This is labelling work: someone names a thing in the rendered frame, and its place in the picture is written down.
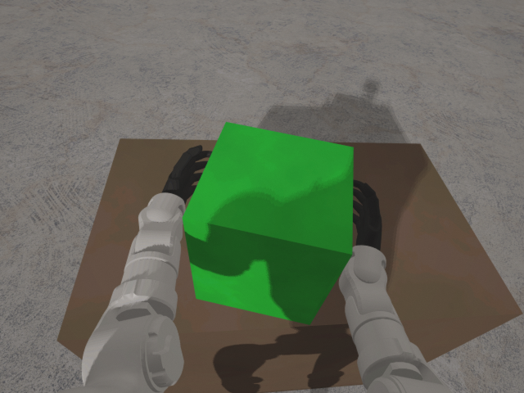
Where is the robot right forearm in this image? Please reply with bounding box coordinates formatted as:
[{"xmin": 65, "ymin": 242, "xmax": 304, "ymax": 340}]
[{"xmin": 339, "ymin": 246, "xmax": 448, "ymax": 390}]

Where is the robot left forearm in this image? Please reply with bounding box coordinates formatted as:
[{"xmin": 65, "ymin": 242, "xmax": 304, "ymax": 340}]
[{"xmin": 82, "ymin": 192, "xmax": 186, "ymax": 384}]

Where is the robot left upper arm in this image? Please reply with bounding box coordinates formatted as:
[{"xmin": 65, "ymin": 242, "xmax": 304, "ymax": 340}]
[{"xmin": 57, "ymin": 314, "xmax": 184, "ymax": 393}]

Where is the robot left hand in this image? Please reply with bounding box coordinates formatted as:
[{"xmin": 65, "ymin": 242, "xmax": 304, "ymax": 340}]
[{"xmin": 162, "ymin": 145, "xmax": 212, "ymax": 204}]

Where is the carton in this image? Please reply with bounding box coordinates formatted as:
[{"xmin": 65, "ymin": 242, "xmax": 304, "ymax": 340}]
[{"xmin": 183, "ymin": 122, "xmax": 354, "ymax": 325}]

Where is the robot right upper arm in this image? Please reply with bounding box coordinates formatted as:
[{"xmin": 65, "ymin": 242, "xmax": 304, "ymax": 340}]
[{"xmin": 367, "ymin": 375, "xmax": 453, "ymax": 393}]

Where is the robot right hand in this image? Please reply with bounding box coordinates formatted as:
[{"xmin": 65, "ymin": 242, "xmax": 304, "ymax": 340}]
[{"xmin": 353, "ymin": 180, "xmax": 382, "ymax": 250}]

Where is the pedestal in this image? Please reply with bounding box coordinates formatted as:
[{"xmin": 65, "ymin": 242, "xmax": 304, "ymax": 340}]
[{"xmin": 57, "ymin": 138, "xmax": 522, "ymax": 393}]

